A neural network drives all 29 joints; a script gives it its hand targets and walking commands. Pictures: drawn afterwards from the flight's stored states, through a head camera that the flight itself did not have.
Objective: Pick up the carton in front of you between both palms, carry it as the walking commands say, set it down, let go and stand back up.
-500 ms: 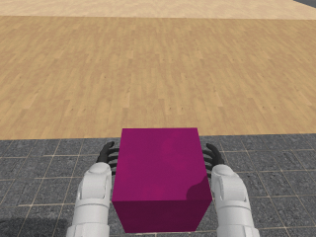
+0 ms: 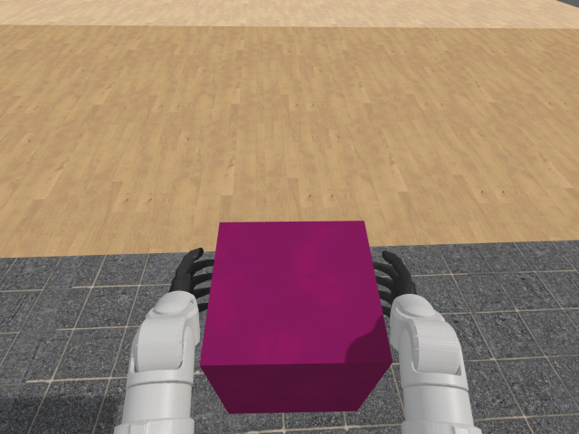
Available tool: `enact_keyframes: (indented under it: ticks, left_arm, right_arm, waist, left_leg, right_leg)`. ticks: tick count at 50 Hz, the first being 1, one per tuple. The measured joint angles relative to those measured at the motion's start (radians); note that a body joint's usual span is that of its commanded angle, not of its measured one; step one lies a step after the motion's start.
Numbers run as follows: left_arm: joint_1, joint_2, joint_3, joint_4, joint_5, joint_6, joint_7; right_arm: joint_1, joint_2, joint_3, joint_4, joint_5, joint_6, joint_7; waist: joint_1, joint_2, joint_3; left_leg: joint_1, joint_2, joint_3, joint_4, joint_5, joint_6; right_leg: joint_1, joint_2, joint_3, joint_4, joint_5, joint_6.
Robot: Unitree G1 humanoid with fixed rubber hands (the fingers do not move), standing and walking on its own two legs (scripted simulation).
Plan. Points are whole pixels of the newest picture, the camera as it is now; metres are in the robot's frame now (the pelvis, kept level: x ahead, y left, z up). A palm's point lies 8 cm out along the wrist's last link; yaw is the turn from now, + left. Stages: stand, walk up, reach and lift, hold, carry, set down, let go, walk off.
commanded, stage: carry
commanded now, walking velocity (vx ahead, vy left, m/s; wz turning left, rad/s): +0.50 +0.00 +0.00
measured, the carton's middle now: (292, 322) +0.30 +0.00 +0.00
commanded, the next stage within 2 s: none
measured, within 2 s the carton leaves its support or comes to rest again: neither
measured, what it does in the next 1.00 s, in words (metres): walks ahead: right foot, then left foot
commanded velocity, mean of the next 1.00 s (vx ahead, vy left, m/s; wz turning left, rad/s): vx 0.50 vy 0.00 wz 0.00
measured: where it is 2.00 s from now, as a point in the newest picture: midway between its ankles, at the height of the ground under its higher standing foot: (289, 245)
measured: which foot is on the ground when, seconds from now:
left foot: down 0.00-0.42, up 0.44-0.78, down 0.80-1.00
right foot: down 0.00-0.22, up 0.24-0.38, down 0.40-0.84, up 0.86-1.00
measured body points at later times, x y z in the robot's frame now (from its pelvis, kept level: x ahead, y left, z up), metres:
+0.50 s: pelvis +0.22 -0.03 +0.00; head +0.23 -0.03 +0.45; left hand +0.50 +0.13 +0.08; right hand +0.51 -0.17 +0.08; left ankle +0.08 +0.09 -0.66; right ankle +0.21 -0.09 -0.74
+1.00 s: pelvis +0.54 +0.03 +0.01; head +0.57 +0.04 +0.46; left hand +0.83 +0.16 +0.05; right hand +0.80 -0.14 +0.06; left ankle +0.57 +0.09 -0.73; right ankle +0.47 -0.10 -0.65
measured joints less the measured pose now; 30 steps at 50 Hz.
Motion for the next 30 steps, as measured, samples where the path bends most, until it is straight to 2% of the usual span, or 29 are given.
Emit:
enact_keyframes:
  ticks: [4, 7, 9, 11, 13, 15, 17, 19, 21, 23, 25, 27, 30]
  left_arm:
    - [0.009, 0.008, -0.030, -0.086, -0.041, 0.102, 0.023]
    - [0.013, -0.005, -0.062, -0.143, -0.051, 0.177, 0.050]
    - [0.034, 0.000, -0.070, -0.207, -0.057, 0.227, 0.060]
    - [0.062, 0.008, -0.054, -0.277, -0.070, 0.264, 0.062]
    - [0.088, 0.011, -0.035, -0.326, -0.088, 0.288, 0.060]
    - [0.099, 0.006, -0.032, -0.359, -0.096, 0.309, 0.059]
    - [0.095, 0.007, -0.041, -0.384, -0.104, 0.324, 0.059]
    - [0.077, 0.005, -0.052, -0.404, -0.107, 0.333, 0.059]
    - [0.050, 0.001, -0.069, -0.400, -0.102, 0.334, 0.058]
    - [0.040, 0.000, -0.081, -0.383, -0.092, 0.340, 0.059]
    - [0.043, 0.000, -0.078, -0.382, -0.085, 0.356, 0.059]
    - [0.049, 0.001, -0.068, -0.388, -0.082, 0.367, 0.060]
    - [0.050, 0.001, -0.053, -0.402, -0.084, 0.368, 0.060]
  right_arm:
    - [0.026, -0.018, 0.025, -0.109, 0.041, 0.108, -0.025]
    - [0.048, -0.048, 0.029, -0.182, 0.082, 0.184, -0.037]
    - [0.046, -0.043, 0.029, -0.216, 0.101, 0.226, -0.042]
    - [0.038, -0.012, 0.035, -0.241, 0.098, 0.252, -0.048]
    - [0.048, -0.001, 0.062, -0.269, 0.090, 0.273, -0.055]
    - [0.068, -0.008, 0.083, -0.312, 0.091, 0.299, -0.061]
    - [0.080, -0.010, 0.085, -0.364, 0.093, 0.324, -0.067]
    - [0.079, -0.010, 0.073, -0.415, 0.096, 0.345, -0.071]
    - [0.079, -0.012, 0.048, -0.450, 0.103, 0.353, -0.072]
    - [0.075, -0.011, 0.027, -0.447, 0.110, 0.365, -0.072]
    - [0.063, -0.010, 0.023, -0.429, 0.112, 0.379, -0.072]
    - [0.052, -0.009, 0.030, -0.409, 0.111, 0.383, -0.070]
    - [0.040, -0.006, 0.042, -0.396, 0.103, 0.373, -0.063]
  waist:
    - [-0.005, 0.015, -0.042]
    - [-0.012, 0.002, -0.055]
    - [-0.005, -0.022, -0.052]
    - [-0.002, -0.038, -0.051]
    - [-0.005, -0.011, -0.045]
    - [-0.011, 0.019, -0.032]
    - [-0.022, 0.041, -0.009]
    - [-0.029, 0.053, 0.017]
    - [-0.033, 0.052, 0.029]
    - [-0.024, 0.033, 0.029]
    - [-0.014, 0.012, 0.028]
    - [0.000, -0.005, 0.026]
    - [0.021, -0.024, 0.026]
  left_leg:
    - [-0.032, 0.028, 0.010, 0.076, -0.075, -0.001]
    - [-0.065, 0.032, 0.081, 0.098, -0.133, 0.004]
    - [-0.040, 0.015, 0.114, 0.046, -0.054, 0.011]
    - [-0.008, 0.005, 0.142, 0.021, -0.055, 0.011]
    - [0.024, 0.021, 0.152, -0.001, -0.092, 0.009]
    - [0.070, 0.041, 0.146, -0.054, -0.096, -0.004]
    - [0.118, 0.058, 0.135, -0.099, -0.098, -0.013]
    - [0.156, 0.077, 0.124, -0.084, -0.132, -0.025]
    - [0.122, 0.099, 0.129, 0.081, -0.179, -0.026]
    - [0.012, 0.077, 0.098, 0.348, -0.181, -0.005]
    - [-0.100, 0.060, 0.104, 0.528, -0.155, 0.019]
    - [-0.184, 0.057, 0.124, 0.547, -0.090, 0.024]
    - [-0.274, 0.052, 0.146, 0.441, -0.016, 0.018]
  right_leg:
    - [-0.004, -0.002, -0.040, 0.012, 0.020, 0.003]
    - [0.016, -0.016, -0.061, 0.009, -0.032, 0.005]
    - [0.027, -0.033, -0.046, 0.014, -0.059, 0.010]
    - [-0.015, -0.054, -0.056, 0.113, -0.056, 0.009]
    - [-0.092, -0.044, -0.096, 0.259, -0.118, 0.008]
    - [-0.155, -0.021, -0.137, 0.285, -0.189, 0.000]
    - [-0.191, -0.003, -0.173, 0.189, -0.122, -0.007]
    - [-0.178, 0.015, -0.213, 0.022, 0.017, -0.017]
    - [-0.143, 0.014, -0.246, -0.005, 0.143, -0.060]
    - [-0.108, 0.011, -0.253, 0.008, 0.088, -0.089]
    - [-0.051, 0.010, -0.245, -0.049, 0.061, -0.086]
    - [0.016, 0.009, -0.237, -0.132, 0.080, -0.075]
    - [0.114, 0.000, -0.217, -0.240, 0.085, -0.069]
